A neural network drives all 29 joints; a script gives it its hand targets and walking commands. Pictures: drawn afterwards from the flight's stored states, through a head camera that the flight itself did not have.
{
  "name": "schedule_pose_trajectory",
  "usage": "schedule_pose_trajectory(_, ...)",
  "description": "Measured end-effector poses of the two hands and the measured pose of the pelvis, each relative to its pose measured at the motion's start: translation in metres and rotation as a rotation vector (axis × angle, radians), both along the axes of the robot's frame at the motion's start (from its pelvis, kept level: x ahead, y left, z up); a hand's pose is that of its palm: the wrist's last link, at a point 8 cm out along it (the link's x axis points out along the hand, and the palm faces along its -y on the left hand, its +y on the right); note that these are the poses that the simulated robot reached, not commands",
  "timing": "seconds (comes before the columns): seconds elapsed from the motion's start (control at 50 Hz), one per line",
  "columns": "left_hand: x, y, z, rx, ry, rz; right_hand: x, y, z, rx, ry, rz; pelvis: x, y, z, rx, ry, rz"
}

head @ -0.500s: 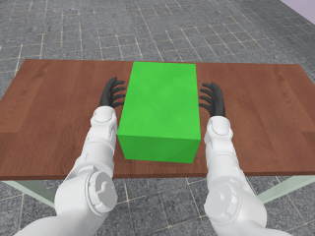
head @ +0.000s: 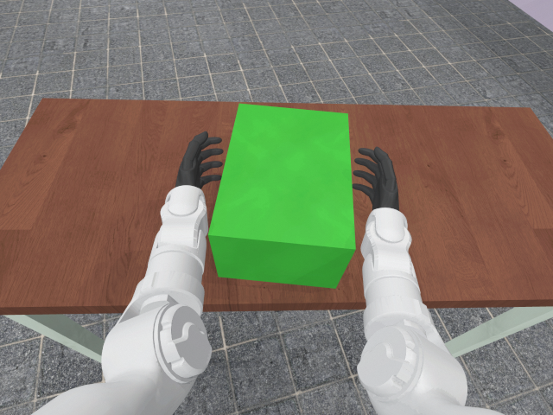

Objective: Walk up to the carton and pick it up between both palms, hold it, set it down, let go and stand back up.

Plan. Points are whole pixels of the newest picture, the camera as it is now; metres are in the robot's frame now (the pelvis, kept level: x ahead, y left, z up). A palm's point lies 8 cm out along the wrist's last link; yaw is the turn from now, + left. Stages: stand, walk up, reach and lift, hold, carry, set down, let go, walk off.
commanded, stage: set down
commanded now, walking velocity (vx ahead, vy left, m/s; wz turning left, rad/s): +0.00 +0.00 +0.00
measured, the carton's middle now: (285, 192) +0.47 +0.02 +0.00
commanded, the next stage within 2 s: none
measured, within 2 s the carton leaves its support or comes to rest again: neither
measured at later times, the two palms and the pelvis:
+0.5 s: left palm (191, 185) +0.41 +0.17 +0.07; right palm (382, 202) +0.42 -0.12 +0.07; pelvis +0.00 +0.00 +0.00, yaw +1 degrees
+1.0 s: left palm (191, 184) +0.42 +0.17 +0.06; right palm (383, 204) +0.42 -0.13 +0.06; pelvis +0.00 +0.00 +0.00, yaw -1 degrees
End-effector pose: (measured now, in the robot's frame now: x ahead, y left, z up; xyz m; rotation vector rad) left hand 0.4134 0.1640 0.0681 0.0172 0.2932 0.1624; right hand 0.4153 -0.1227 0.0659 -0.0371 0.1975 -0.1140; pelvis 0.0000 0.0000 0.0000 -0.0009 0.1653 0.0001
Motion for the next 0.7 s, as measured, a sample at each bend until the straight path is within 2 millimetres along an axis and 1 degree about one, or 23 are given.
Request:
schedule_pose_trajectory(0.36,0.0005,0.0005,-0.0014,-0.001,-0.014,-0.007,-0.0002,0.0000,-0.0005,-0.008,-0.008,0.001,0.0000,-0.0009,0.0003,0.002,-0.004,0.008)
schedule_pose_trajectory(0.7,0.0019,0.0012,-0.0027,0.007,-0.024,-0.017,-0.0005,0.0001,-0.0010,-0.014,-0.016,0.001,0.0008,0.0025,-0.0001,-0.002,0.012,0.005)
